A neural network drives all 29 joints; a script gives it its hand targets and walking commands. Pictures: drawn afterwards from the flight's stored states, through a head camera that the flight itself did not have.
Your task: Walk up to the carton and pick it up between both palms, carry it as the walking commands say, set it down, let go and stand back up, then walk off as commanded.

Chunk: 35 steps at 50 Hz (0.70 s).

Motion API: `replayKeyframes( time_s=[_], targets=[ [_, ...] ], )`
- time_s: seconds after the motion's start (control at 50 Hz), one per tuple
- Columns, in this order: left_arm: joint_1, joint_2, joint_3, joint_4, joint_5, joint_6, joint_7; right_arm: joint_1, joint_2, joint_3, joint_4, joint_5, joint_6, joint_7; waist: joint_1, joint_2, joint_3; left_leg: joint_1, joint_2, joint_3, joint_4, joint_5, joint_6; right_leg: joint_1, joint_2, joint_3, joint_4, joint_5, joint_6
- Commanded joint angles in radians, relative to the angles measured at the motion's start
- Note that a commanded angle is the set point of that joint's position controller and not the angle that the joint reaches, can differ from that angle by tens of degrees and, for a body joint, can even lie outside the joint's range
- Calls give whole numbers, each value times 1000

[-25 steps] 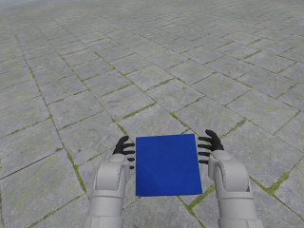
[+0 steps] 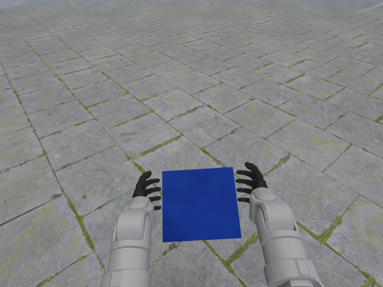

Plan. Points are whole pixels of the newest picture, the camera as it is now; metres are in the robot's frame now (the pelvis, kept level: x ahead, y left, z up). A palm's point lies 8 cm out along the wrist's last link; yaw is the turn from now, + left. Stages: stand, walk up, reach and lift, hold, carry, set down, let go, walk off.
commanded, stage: set down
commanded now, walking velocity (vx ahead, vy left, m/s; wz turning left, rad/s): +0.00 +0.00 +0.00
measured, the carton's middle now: (199, 207) +0.36 +0.01 -0.04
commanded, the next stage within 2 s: none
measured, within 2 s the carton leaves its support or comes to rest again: neither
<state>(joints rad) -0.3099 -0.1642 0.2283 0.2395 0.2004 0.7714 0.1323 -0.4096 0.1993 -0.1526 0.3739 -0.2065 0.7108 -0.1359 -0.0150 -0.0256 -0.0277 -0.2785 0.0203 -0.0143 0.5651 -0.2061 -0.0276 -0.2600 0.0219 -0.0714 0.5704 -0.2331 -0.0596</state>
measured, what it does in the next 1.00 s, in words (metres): stands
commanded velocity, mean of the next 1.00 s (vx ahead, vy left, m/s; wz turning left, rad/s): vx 0.00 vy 0.00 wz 0.00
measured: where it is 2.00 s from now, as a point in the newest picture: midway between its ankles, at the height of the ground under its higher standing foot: outside the picture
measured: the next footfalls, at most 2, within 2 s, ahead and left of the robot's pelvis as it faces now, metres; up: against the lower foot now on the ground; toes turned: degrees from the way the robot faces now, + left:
none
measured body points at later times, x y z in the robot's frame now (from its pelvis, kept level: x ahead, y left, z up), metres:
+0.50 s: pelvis +0.01 +0.04 +0.00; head +0.01 +0.06 +0.45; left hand +0.34 +0.18 +0.00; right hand +0.34 -0.08 +0.01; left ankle +0.06 +0.13 -0.73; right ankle +0.05 -0.08 -0.73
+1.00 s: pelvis -0.01 +0.00 -0.04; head +0.14 +0.00 +0.39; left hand +0.35 +0.14 -0.10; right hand +0.36 -0.11 -0.10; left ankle +0.07 +0.13 -0.73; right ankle +0.05 -0.09 -0.73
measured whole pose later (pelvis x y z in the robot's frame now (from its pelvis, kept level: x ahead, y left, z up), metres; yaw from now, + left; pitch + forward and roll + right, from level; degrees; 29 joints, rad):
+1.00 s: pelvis -0.01 +0.00 -0.04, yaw -2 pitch +19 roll +1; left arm -0.47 -0.19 0.44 0.55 0.34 0.13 0.10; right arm -0.56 0.25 -0.31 0.66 -0.32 0.13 -0.19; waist -0.01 -0.03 0.01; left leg -0.88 -0.01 -0.01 0.78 -0.23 0.02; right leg -0.90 0.03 -0.01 0.82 -0.26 -0.04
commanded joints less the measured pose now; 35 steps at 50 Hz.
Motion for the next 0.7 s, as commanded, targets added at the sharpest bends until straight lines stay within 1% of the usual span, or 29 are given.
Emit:
replayKeyframes(
  time_s=[0.0,0.02,0.04,0.06,0.08,0.1,0.12,0.14,0.16,0.18,0.2,0.22,0.28,0.3,0.32,0.34,0.36,0.38,0.4,0.42,0.44,0.46,0.48,0.5,0.54,0.56,0.58,0.6,0.68],
  targets=[
    [-772,-951,-400,215,-101,-101,-378,-498,1264,398,305,181,-62,293,139,-58,-177,173,-122,-13,-62,-141,32,37,-62,305,-298,-297,19],
    [-807,-969,-419,189,-118,-107,-379,-510,1250,360,285,174,-83,299,64,-92,-135,214,-135,-14,-56,-104,30,-18,-60,296,-302,-275,14],
    [-796,-976,-403,232,-99,-106,-382,-509,1226,302,304,152,-92,293,67,-35,-113,199,-132,-16,-57,-107,19,-13,-80,311,-319,-270,2],
    [-837,-972,-405,205,-106,-110,-387,-484,1196,242,311,112,-103,295,8,-48,-97,157,-125,-24,-69,-103,23,40,-63,280,-282,-191,6],
    [-815,-978,-374,240,-78,-113,-389,-495,1172,222,319,97,-114,299,41,-8,-110,178,-116,-22,-92,-96,21,15,-48,259,-263,-167,-1],
    [-791,-1022,-382,278,-89,-99,-381,-495,1117,170,315,77,-123,299,-11,44,-105,171,-104,-32,-115,-97,15,8,-38,239,-233,-119,-22],
    [-784,-1028,-361,288,-75,-108,-369,-476,1109,146,375,56,-126,308,1,46,-102,183,-93,-37,-137,-103,12,29,-8,210,-213,-72,-16],
    [-739,-1034,-339,326,-67,-103,-355,-558,1081,149,304,84,-139,314,43,62,-135,157,-82,-43,-153,-96,18,80,12,195,-183,-47,-13],
    [-703,-1061,-341,341,-84,-121,-355,-577,1069,167,267,78,-157,314,22,43,-134,141,-81,-48,-145,-90,17,79,5,209,-168,-29,-17],
    [-692,-1103,-356,324,-76,-143,-349,-589,1045,177,219,67,-180,323,16,90,-186,159,-75,-47,-142,-37,9,99,22,198,-154,16,-18],
    [-731,-1097,-361,309,-78,-160,-341,-604,1035,188,222,68,-190,322,17,75,-208,133,-66,-53,-129,-45,11,117,19,201,-136,19,-21],
    [-728,-1109,-361,281,-75,-174,-330,-570,1020,193,240,62,-197,329,19,113,-229,164,-68,-54,-114,-6,4,94,26,207,-135,41,-30],
    [-753,-1143,-416,246,-95,-224,-302,-560,998,198,227,71,-245,338,-20,138,-300,184,-36,-107,-101,69,-3,93,45,209,-83,102,-40],
    [-698,-1140,-385,285,-81,-232,-293,-613,972,217,191,68,-261,339,4,142,-247,170,-38,-106,-105,38,4,58,39,210,-73,68,-34],
    [-722,-1118,-363,296,-54,-246,-286,-583,922,170,250,37,-267,340,-2,145,-267,128,-30,-113,-102,50,-1,69,46,205,-71,73,-38],
    [-645,-1118,-364,305,-58,-267,-277,-590,935,190,215,46,-284,343,2,118,-278,140,-31,-122,-101,92,1,69,54,202,-49,95,-27],
    [-593,-1079,-309,376,-15,-268,-269,-560,898,174,239,32,-291,334,27,122,-233,115,-38,-107,-91,80,3,45,42,215,-64,81,-31],
    [-605,-1102,-342,374,-20,-284,-277,-524,892,155,233,10,-314,330,-46,104,-257,122,-39,-124,-76,107,3,30,47,207,-58,104,-26],
    [-619,-1063,-303,408,-3,-303,-273,-544,899,149,264,2,-313,323,-6,105,-226,79,-45,-118,-76,13,5,26,41,213,-55,42,-23],
    [-640,-1071,-292,399,4,-314,-263,-524,866,125,311,-8,-324,331,-9,162,-206,76,-43,-123,-78,10,0,-23,44,212,-39,37,-35],
    [-600,-1041,-256,422,26,-328,-261,-562,855,130,272,-9,-349,326,8,135,-185,55,-52,-113,-65,48,2,-43,49,209,-37,54,-29],
    [-600,-1046,-271,406,21,-351,-258,-538,855,104,302,-31,-357,328,-18,102,-178,22,-48,-125,-62,52,7,-60,49,205,-25,60,-25],
    [-611,-1031,-228,437,48,-365,-255,-594,852,111,307,-24,-377,325,34,154,-199,5,-72,-102,-34,38,8,-100,37,206,-14,43,-28],
    [-603,-1029,-255,395,48,-386,-248,-516,848,94,347,-46,-387,325,-4,129,-192,41,-58,-122,-21,139,6,-157,50,209,-3,92,-27],
    [-597,-998,-267,398,35,-431,-244,-533,858,129,324,-42,-423,302,13,85,-307,26,-77,-105,25,129,13,-107,49,224,10,103,-19],
    [-592,-999,-272,412,42,-446,-241,-552,874,153,304,-43,-443,296,46,125,-346,19,-86,-93,34,143,11,-99,50,224,15,122,-20],
    [-555,-988,-265,431,60,-454,-237,-546,871,166,309,-36,-447,292,60,113,-334,10,-91,-96,38,164,22,-106,53,225,26,137,-14],
    [-576,-974,-275,411,60,-480,-241,-526,876,163,292,-59,-472,280,37,91,-341,-41,-94,-96,61,173,30,-121,51,234,29,164,-11],
    [-578,-896,-277,412,65,-577,-259,-518,937,227,276,-54,-551,236,71,35,-486,-166,-111,-79,133,219,58,-108,42,265,75,299,21]
  ],
)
